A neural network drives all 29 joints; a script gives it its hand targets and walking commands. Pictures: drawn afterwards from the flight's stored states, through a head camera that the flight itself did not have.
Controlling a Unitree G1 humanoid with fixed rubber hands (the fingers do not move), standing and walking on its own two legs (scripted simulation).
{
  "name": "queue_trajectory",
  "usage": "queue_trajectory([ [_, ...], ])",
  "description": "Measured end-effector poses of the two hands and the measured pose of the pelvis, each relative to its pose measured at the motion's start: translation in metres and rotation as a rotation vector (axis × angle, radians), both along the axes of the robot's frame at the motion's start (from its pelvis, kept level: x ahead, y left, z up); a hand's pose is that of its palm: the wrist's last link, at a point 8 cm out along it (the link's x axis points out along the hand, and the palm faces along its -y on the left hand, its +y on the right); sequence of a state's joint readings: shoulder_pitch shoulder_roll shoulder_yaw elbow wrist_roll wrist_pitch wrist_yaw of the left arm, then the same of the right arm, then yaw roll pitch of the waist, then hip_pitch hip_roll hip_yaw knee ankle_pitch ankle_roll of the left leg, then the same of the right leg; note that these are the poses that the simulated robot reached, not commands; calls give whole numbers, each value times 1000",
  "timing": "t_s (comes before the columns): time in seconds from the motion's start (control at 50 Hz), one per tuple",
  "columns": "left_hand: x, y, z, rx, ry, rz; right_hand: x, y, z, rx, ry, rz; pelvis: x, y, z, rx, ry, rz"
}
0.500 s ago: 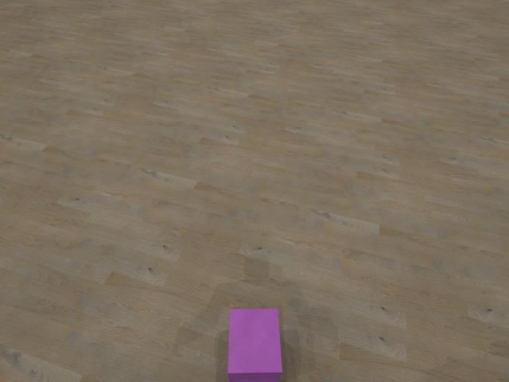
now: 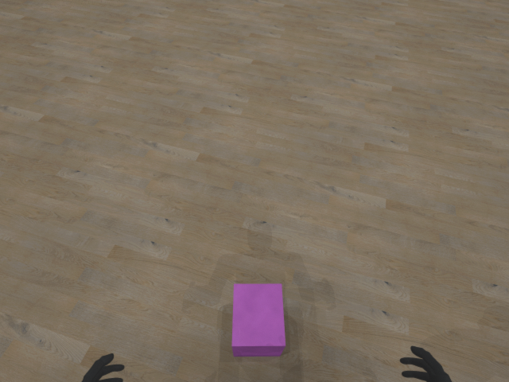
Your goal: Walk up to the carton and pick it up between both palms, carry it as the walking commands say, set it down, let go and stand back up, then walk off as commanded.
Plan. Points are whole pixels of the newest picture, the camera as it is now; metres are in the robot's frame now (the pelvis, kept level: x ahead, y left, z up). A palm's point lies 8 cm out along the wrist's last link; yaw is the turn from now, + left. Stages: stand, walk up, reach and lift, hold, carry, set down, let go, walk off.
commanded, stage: reach and lift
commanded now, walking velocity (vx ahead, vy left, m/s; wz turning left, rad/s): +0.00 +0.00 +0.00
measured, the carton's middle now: (257, 320) +0.38 -0.01 -0.67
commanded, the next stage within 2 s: none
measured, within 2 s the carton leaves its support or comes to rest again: neither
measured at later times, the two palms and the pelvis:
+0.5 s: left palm (137, 346) +0.21 +0.23 -0.17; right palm (382, 332) +0.23 -0.23 -0.17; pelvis -0.04 -0.02 -0.06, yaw -1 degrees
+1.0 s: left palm (175, 284) +0.35 +0.19 -0.22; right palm (340, 279) +0.36 -0.18 -0.22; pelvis -0.09 -0.01 -0.11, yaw -2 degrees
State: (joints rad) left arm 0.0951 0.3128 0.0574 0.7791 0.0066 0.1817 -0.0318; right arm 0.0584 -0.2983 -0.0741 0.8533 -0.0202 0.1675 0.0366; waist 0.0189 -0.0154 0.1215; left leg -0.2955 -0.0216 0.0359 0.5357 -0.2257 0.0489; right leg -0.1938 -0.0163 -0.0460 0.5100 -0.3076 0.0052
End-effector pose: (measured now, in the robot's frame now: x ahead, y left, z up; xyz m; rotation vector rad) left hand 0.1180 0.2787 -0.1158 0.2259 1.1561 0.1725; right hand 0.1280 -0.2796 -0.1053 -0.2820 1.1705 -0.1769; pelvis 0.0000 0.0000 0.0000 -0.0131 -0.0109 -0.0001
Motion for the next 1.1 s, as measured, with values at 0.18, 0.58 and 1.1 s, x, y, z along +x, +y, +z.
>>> queue_trajectory([
  [0.18,32,-33,-15,-30,8,-11,31,9,-9,22,-13,53,-1,0,-16,4,90,-19],
  [0.58,113,-52,-57,-70,-219,-8,121,56,-65,119,-225,79,-60,-21,-70,13,275,-16],
  [1.1,256,-102,-121,-166,-441,21,259,100,-122,218,-441,37,-87,-1,-119,-15,596,-28],
])
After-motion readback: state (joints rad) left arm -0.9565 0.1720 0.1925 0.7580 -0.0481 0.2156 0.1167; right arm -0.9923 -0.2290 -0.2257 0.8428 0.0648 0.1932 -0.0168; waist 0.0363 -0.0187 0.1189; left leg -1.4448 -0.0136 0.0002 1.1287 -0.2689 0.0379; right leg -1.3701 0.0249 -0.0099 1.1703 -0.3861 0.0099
